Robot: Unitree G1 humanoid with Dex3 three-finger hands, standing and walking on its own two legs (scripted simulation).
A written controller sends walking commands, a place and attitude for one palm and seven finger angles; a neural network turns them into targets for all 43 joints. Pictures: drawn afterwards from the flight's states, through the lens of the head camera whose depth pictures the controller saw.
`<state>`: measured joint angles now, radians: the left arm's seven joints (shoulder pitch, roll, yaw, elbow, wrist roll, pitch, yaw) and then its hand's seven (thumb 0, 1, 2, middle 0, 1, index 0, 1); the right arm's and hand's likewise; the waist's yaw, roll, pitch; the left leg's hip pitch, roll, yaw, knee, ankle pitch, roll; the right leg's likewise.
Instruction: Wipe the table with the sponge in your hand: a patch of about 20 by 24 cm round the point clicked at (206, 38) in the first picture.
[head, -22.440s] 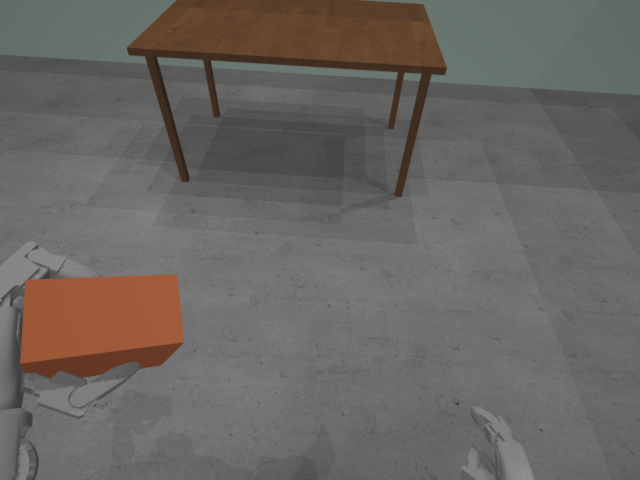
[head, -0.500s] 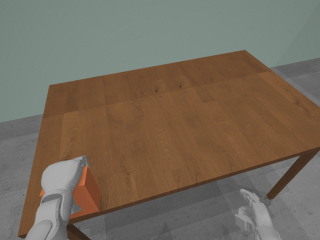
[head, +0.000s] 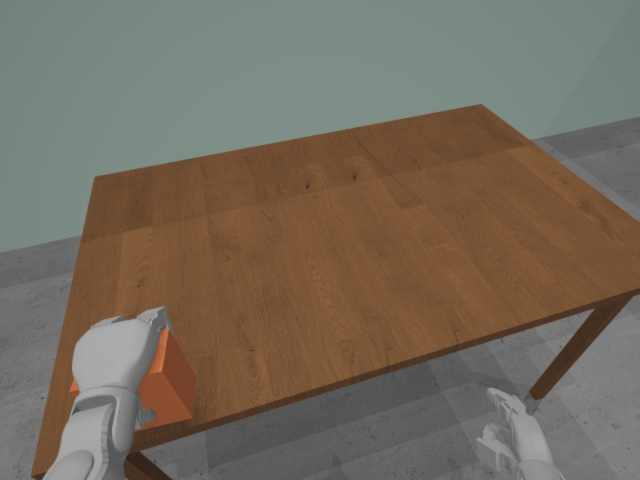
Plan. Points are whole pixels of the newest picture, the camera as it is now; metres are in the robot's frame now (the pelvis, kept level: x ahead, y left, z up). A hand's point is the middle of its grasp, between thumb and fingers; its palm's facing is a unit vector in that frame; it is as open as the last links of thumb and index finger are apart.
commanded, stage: move the sponge above the wiping area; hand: left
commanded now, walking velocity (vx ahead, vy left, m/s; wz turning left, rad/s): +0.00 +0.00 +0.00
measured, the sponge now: (146, 390) +0.21 +0.28 -0.02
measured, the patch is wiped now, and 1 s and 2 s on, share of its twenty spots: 0.00 0.00 0.00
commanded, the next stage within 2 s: lower the sponge onto the table in 1.48 s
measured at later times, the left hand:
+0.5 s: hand (131, 358) +0.22 +0.29 +0.03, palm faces +0.04 -0.07 -1.00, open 10.7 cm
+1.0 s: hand (120, 354) +0.23 +0.31 +0.03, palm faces +0.00 -0.07 -1.00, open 10.7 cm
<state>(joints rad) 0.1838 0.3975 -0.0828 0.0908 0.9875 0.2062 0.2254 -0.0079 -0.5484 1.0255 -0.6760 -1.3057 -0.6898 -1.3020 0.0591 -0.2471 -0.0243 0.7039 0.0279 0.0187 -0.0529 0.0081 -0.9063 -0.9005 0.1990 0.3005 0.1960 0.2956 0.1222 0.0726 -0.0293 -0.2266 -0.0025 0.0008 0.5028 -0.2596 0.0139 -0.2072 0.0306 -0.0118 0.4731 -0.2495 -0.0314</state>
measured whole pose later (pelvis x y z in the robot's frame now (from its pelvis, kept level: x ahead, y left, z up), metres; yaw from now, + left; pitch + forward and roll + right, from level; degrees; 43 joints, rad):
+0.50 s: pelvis +0.00 +0.00 +0.00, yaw +0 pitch -1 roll +0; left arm 0.13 0.38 -0.07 0.13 0.97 0.27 0.25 -0.01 -0.55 1.03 -0.68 -1.30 -0.69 -1.30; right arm 0.05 -0.24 -0.02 0.72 0.05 0.03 -0.05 0.01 -0.91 -0.90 0.20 0.30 0.20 0.30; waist 0.12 0.08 -0.04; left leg -0.22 -0.01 0.01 0.48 -0.25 0.01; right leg -0.21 0.03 0.00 0.47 -0.24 -0.03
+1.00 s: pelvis +0.00 +0.00 +0.00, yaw +0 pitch -1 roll +0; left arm 0.07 0.40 -0.06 0.19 0.94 0.36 0.22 -0.01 -0.55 1.03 -0.68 -1.30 -0.70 -1.29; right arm 0.03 -0.23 0.00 0.72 0.06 0.05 -0.05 0.01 -0.91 -0.90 0.20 0.30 0.20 0.30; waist 0.11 0.08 -0.03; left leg -0.21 -0.01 0.00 0.47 -0.24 0.01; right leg -0.20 0.03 -0.01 0.45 -0.24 -0.03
